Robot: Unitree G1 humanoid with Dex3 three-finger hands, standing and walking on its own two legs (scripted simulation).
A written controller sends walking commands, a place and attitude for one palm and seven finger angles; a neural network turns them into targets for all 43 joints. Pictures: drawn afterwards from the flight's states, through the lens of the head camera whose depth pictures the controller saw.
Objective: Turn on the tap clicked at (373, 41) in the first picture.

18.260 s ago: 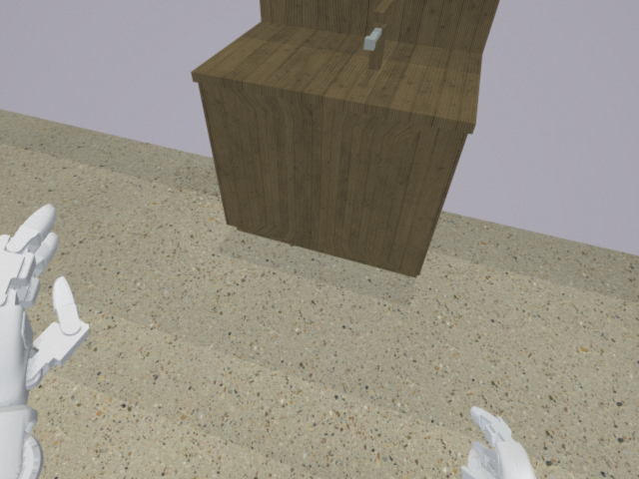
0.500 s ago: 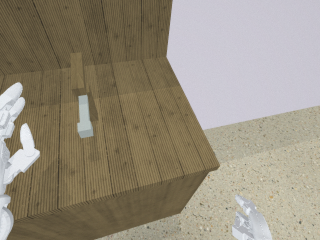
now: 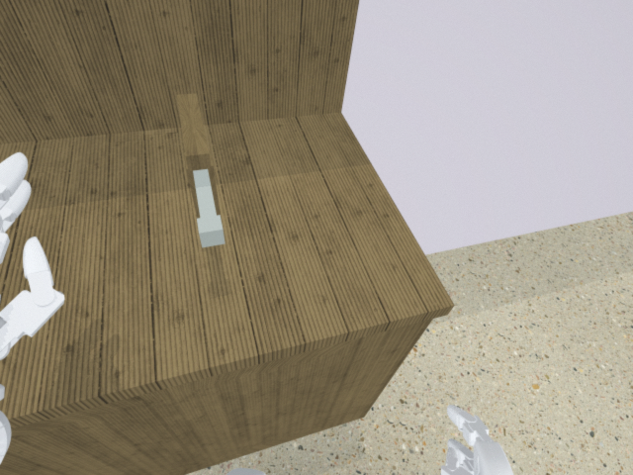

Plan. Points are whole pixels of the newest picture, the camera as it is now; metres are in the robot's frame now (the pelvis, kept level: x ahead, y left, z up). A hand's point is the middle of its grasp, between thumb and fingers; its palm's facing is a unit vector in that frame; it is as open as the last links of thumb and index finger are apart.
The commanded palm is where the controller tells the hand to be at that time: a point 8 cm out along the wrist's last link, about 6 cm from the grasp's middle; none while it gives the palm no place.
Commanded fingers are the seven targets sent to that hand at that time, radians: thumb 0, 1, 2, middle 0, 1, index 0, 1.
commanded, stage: come to a stop and stand still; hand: left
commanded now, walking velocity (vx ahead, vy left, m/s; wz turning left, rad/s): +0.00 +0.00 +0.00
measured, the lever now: (211, 231) +0.36 +0.17 +0.10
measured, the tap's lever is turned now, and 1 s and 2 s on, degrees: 0 0 0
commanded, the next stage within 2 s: look again from close up in 0.28 s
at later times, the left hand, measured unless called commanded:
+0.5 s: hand (76, 286) +0.23 +0.24 +0.17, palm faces +0.38 -0.84 -0.38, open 7.4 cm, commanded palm +0.18 +0.27 +0.19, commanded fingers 0.00 0.90 0.90 -0.20 -0.30 -0.20 -0.30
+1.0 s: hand (107, 272) +0.25 +0.22 +0.18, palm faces +0.35 -0.85 -0.39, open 7.4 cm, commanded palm +0.19 +0.25 +0.19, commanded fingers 0.00 0.90 0.90 -0.20 -0.30 -0.20 -0.30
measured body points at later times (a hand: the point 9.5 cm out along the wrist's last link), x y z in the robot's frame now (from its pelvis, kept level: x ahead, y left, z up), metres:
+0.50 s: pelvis +0.01 -0.01 +0.01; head +0.04 +0.01 +0.46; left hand +0.21 +0.28 +0.19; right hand +0.20 -0.23 -0.05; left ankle +0.05 +0.11 -0.73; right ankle +0.01 -0.15 -0.73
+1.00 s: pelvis +0.03 -0.03 +0.02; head +0.05 -0.01 +0.46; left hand +0.22 +0.26 +0.20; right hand +0.20 -0.25 -0.06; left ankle +0.05 +0.11 -0.73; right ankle +0.01 -0.15 -0.73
